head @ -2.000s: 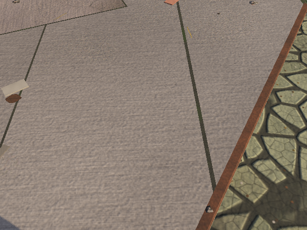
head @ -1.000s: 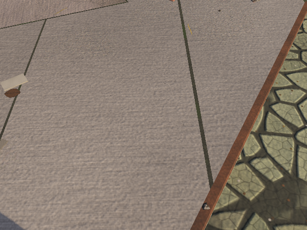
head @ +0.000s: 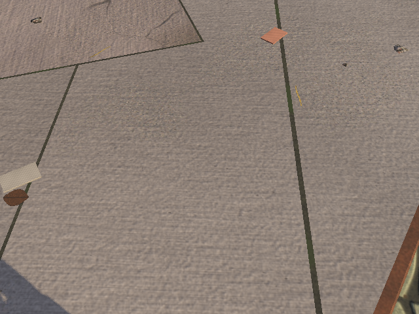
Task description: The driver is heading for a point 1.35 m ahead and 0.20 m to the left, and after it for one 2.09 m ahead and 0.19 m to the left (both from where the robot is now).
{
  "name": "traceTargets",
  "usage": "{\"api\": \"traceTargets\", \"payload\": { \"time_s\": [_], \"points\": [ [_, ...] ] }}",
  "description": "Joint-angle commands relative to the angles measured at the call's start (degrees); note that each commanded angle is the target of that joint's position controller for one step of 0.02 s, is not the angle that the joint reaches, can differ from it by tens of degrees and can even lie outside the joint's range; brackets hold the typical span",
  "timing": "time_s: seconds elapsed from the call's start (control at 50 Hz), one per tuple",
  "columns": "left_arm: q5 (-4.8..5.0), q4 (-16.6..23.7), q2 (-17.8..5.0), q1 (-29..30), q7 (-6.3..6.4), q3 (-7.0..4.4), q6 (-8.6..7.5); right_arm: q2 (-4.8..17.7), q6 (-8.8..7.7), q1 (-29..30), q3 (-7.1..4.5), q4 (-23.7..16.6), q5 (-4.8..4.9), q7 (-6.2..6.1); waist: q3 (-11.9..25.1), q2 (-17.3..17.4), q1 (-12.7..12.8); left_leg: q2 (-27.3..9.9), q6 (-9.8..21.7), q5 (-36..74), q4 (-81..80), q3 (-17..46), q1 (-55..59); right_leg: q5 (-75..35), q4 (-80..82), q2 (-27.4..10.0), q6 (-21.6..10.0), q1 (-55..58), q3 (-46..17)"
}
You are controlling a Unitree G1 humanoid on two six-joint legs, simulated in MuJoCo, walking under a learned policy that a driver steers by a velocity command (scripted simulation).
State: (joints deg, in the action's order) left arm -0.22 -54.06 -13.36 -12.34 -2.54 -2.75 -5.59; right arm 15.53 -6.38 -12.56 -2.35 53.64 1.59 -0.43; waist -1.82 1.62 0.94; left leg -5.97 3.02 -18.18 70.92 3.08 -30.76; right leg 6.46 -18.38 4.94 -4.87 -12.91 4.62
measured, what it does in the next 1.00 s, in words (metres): walks ahead: left foot, then right foot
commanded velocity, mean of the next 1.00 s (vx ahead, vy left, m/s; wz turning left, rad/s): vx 0.50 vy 0.00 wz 0.00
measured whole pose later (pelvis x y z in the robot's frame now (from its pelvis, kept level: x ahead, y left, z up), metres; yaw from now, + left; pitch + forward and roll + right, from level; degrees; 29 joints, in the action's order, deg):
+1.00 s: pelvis +0.57 +0.03 -0.01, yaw +0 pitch +2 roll +0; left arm 0.5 -48.1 -14.4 -4.7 -2.0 -2.9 -5.5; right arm 15.2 -4.8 -20.2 -2.3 56.0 1.5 0.0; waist -1.9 0.7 -1.6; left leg -0.1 2.5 -26.8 63.7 2.1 -14.7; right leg 8.5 -30.2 1.4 -3.5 -23.9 3.8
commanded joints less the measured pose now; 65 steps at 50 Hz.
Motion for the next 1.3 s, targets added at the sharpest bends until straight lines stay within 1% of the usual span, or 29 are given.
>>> {"api": "traceTargets", "payload": {
  "time_s": [0.02, 0.08, 0.14, 0.22, 0.28, 0.3, 0.32, 0.34, 0.36, 0.38, 0.4, 0.42, 0.46, 0.54, 0.68, 0.8, 0.86, 0.88, 0.9, 0.92, 0.94, 0.96, 0.98, 1.0, 1.04, 1.08, 1.18, 1.24, 1.3],
  "points": [
    [0.00, 2.4, -5.5, 1.9, 0.49, -0.61, -1.54, 2.0, 1.13, -3.6, -0.42, -3.1, -0.67, -0.41, 0.2, -3.8, -3.3, -4.4, -1.8, 4.0, -5.0, 0.9, -5.5, -7.5, 12.9, -16.6, -11.3, -1.0, -13.8],
    [0.13, 1.8, -7.7, -1.1, 1.71, -1.04, -1.23, 2.5, 1.05, 3.8, -0.16, -5.9, -1.54, -0.24, -1.0, -3.2, -1.4, -4.3, -3.1, 14.9, -18.0, -0.5, -7.6, -8.0, 13.6, -14.9, -10.0, -1.1, -10.4],
    [0.86, 1.1, -9.4, -4.4, 2.06, -1.32, -0.97, 1.9, 0.65, 10.8, 0.44, -7.5, -1.18, 0.32, -1.3, -3.5, 1.2, -1.3, -3.1, 22.5, -31.0, -3.3, -3.6, -7.4, 13.4, -13.6, -7.9, 0.4, -7.5],
    [1.66, -0.8, -10.3, -8.4, 2.20, -1.70, 0.02, 3.5, 0.41, 16.3, 0.44, -9.9, -0.37, 1.52, -2.0, -4.4, 2.7, -0.2, -1.8, 20.9, -38.8, -2.3, -5.2, -5.3, 10.0, -17.5, -6.6, 10.4, -8.9],
    [1.34, -0.6, -11.1, -7.5, 2.56, -2.08, 1.36, 6.1, -0.10, 12.9, -0.61, -9.8, -0.35, 2.40, 0.5, -5.7, -0.4, 1.7, 0.5, 15.2, -41.7, -3.2, 0.8, -13.2, 3.9, -19.3, -4.5, 15.3, -9.2],
    [1.11, -0.3, -11.0, -6.5, 2.62, -1.95, 1.80, 7.7, -0.18, 7.0, -1.63, -8.1, -0.49, 2.32, 3.9, -5.6, -3.7, 3.7, 1.6, 13.9, -42.7, -5.0, 8.6, -21.7, -3.5, -17.2, -3.2, 15.0, -7.3],
    [0.44, 0.3, -9.2, -6.7, 2.73, -1.24, 2.06, 10.7, -0.15, -3.3, -3.11, -5.1, -0.65, 1.88, 10.6, -4.0, -7.6, 2.6, 3.5, 14.8, -40.9, -3.8, 22.8, -22.3, -16.1, -13.9, -1.5, 9.5, -4.8],
    [-0.33, 1.8, -4.2, -11.7, 2.55, 0.40, 1.41, 16.5, 0.04, -11.2, -4.40, -3.7, -1.94, 1.56, 19.5, 7.3, -7.0, -11.2, 10.4, 11.9, -41.2, 16.6, 44.5, -4.2, -38.5, -6.9, 2.0, -9.8, -1.5],
    [0.41, 1.0, -1.6, -14.1, 2.23, 1.25, 0.10, 15.1, 0.40, -13.4, -4.06, -3.0, -1.48, 1.91, 24.8, 16.4, -6.5, -17.3, 15.8, 2.8, -52.0, 38.8, 53.1, 25.5, -52.4, -0.6, 3.6, -24.1, -6.7],
    [1.87, 1.6, -8.0, -10.2, 1.95, -0.23, -0.90, 11.1, 0.17, -10.2, -2.79, -3.7, -1.11, 2.03, 19.0, 10.2, -6.8, -15.8, 13.3, -2.4, -53.7, 35.7, 48.7, 24.4, -58.4, -4.0, 2.4, -30.3, -11.8],
    [2.68, 3.2, -9.3, -5.4, 1.95, -0.48, -1.34, 8.9, 0.08, -5.6, -2.14, -5.0, -1.16, 1.89, 12.4, 6.3, -5.7, -14.0, 11.1, -0.3, -54.3, 27.1, 40.6, 19.1, -57.8, -7.2, 1.4, -31.7, -10.2],
    [2.12, 3.6, -9.0, -3.0, 2.42, -0.56, -1.22, 7.4, -0.07, -1.4, -1.64, -5.6, -1.58, 2.02, 8.0, 2.2, -3.9, -11.9, 10.3, 5.0, -56.0, 20.6, 32.0, 13.9, -54.5, -10.1, 1.4, -29.6, -8.9],
    [1.20, 3.5, -7.8, -3.7, 2.88, -0.99, 0.17, 5.0, -0.47, 1.5, -0.96, -5.6, -2.34, 2.34, 5.2, 3.4, -0.7, -8.4, 9.3, 10.8, -59.5, 13.7, 23.0, 8.8, -49.0, -13.0, 1.7, -23.3, -9.2],
    [0.63, 4.4, -6.0, -1.3, 2.98, -0.92, 1.60, 7.0, -0.80, -1.8, -1.59, -3.8, -1.94, 1.79, 2.5, 1.5, -0.2, -7.1, 10.4, 18.6, -63.3, 7.4, 21.4, 2.3, -41.1, -13.6, 3.4, -25.6, -8.4],
    [0.71, 8.4, -4.1, 11.5, 2.19, -0.47, 0.91, 7.8, 0.42, -8.3, -1.66, -1.1, -1.25, 0.14, -0.7, 1.5, -4.0, -4.8, 7.6, 20.3, -64.6, 0.6, 25.9, -13.5, -20.1, -11.5, 4.6, -27.2, -5.7],
    [1.31, 12.2, -4.0, 19.9, 0.18, 0.09, -0.12, 8.3, 2.10, -13.1, -2.13, 1.7, -0.94, -0.15, -3.4, 1.8, -6.1, -8.6, 7.8, 25.1, -59.9, 0.9, 36.6, -7.7, -12.0, -9.4, 2.7, -29.5, -4.4],
    [1.32, 11.9, -6.3, 16.0, -0.44, -0.76, -0.58, 9.6, 2.71, -11.1, -2.65, 1.4, -0.78, -0.49, -0.3, 3.9, -2.5, -9.3, 6.3, 41.0, -53.6, 0.5, 38.4, -2.0, -10.0, -6.5, 0.2, -20.3, -2.4],
    [1.17, 10.2, -7.9, 9.9, -0.27, -1.72, -0.64, 9.8, 2.98, -9.7, -2.70, 1.1, -0.73, -0.55, 3.4, 4.5, 1.0, -7.9, 5.4, 50.4, -47.2, -1.0, 37.4, -2.5, -8.8, -4.4, -1.2, -11.3, -0.7],
    [1.01, 7.1, -10.8, -0.2, 0.22, -3.22, -0.60, 8.7, 3.11, -8.9, -2.21, 0.5, -0.97, -0.57, 9.5, 3.7, 5.4, -4.9, 3.7, 50.9, -36.0, -3.0, 31.6, -5.2, -9.3, -4.9, -3.3, 3.7, -1.5],
    [0.26, 5.0, -15.3, -11.1, 1.03, -4.39, -0.25, 6.9, 2.78, -9.4, -1.28, -1.1, -2.17, -0.61, 18.4, -3.8, 8.4, -0.9, 1.7, 30.4, -17.0, -5.5, 17.6, -6.5, -11.3, -17.1, -7.4, 22.4, -15.7],
    [0.25, 4.1, -16.8, -11.9, 0.71, -4.42, 0.03, -1.0, 1.30, -17.0, 0.75, -0.8, -1.53, 0.26, 25.2, -18.4, 3.4, 9.8, -1.2, -13.5, 0.5, -1.4, -4.2, 4.2, -3.9, -28.5, -16.4, 38.9, -43.2],
    [0.92, 4.5, -11.4, -10.5, 0.80, -3.03, 0.13, 6.0, -0.07, -11.9, -0.76, -0.8, 0.00, 0.59, 20.9, -12.1, 5.9, 6.7, -0.3, -14.9, 6.1, 5.0, -10.6, 9.8, -0.3, -26.2, -13.9, 35.8, -43.0],
    [1.01, 5.4, -9.4, -5.7, 1.10, -2.41, 0.10, 8.2, -0.87, -6.4, -1.49, -2.7, 1.19, 0.79, 12.5, -10.0, 5.0, 3.9, 0.4, -9.6, 6.0, 3.3, -13.5, 6.9, 1.1, -24.4, -11.4, 27.6, -33.8],
    [0.74, 6.2, -8.3, -1.4, 1.03, -1.98, 0.00, 7.7, -1.02, -3.8, -1.47, -3.2, 0.90, 0.39, 8.3, -4.5, 2.9, 0.8, 0.2, -4.2, 3.1, 1.6, -11.1, 1.2, 3.0, -22.3, -10.1, 18.7, -27.6],
    [-0.34, 6.3, -5.8, 1.9, 0.72, -1.25, -0.36, 6.1, 0.07, -4.5, -1.99, -3.2, -0.40, 0.07, 4.8, -4.7, -0.8, -2.2, -0.4, 0.8, -1.9, 1.6, -5.0, -4.8, 6.6, -18.9, -9.1, 7.9, -20.5],
    [0.01, 5.4, -6.2, 1.5, 0.63, -1.41, -0.80, 3.7, 1.42, -5.9, -1.77, -3.1, -0.59, -0.08, 3.7, -5.2, -2.3, -3.0, -1.3, 1.7, -5.4, 1.0, -3.1, -6.9, 9.3, -18.0, -9.7, 3.8, -17.1],
    [0.28, 3.5, -9.1, -2.5, 2.18, -2.09, -0.50, 3.2, 1.93, 3.2, -1.63, -6.6, -1.50, -0.10, 0.4, -4.1, -0.7, -3.3, -3.6, 15.2, -20.8, -0.4, -8.6, -10.7, 11.9, -16.3, -8.8, 3.5, -10.7],
    [0.37, 2.7, -10.0, -4.2, 2.63, -2.21, -0.33, 1.9, 1.58, 8.3, -0.95, -7.7, -0.86, 0.69, -0.4, -4.5, 1.3, -1.4, -3.0, 23.4, -31.1, -2.6, -5.9, -9.6, 12.6, -15.0, -6.6, 4.8, -5.7],
    [0.52, 1.0, -10.4, -7.2, 2.69, -2.42, 0.01, 2.2, 1.65, 12.7, -0.67, -9.6, -0.25, 1.54, -1.7, -4.4, 3.1, -0.2, -1.8, 23.5, -35.4, -2.7, -7.2, -8.7, 11.9, -17.3, -6.1, 10.6, -3.9]
  ]
}}
Velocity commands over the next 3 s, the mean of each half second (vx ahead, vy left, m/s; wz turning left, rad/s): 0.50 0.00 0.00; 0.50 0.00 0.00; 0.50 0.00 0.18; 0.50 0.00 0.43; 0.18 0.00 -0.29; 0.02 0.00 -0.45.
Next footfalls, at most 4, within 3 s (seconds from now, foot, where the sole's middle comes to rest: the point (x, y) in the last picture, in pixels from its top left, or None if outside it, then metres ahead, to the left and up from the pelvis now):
0.32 left None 0.37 0.16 -0.78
0.90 right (238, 253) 0.69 -0.06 -0.78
1.46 left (173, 181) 0.99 0.18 -0.78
1.96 right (207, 124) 1.31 0.06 -0.78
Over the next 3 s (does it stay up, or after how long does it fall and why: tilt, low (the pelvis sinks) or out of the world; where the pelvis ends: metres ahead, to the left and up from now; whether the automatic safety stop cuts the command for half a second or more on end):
stays up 1.27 0.12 0.00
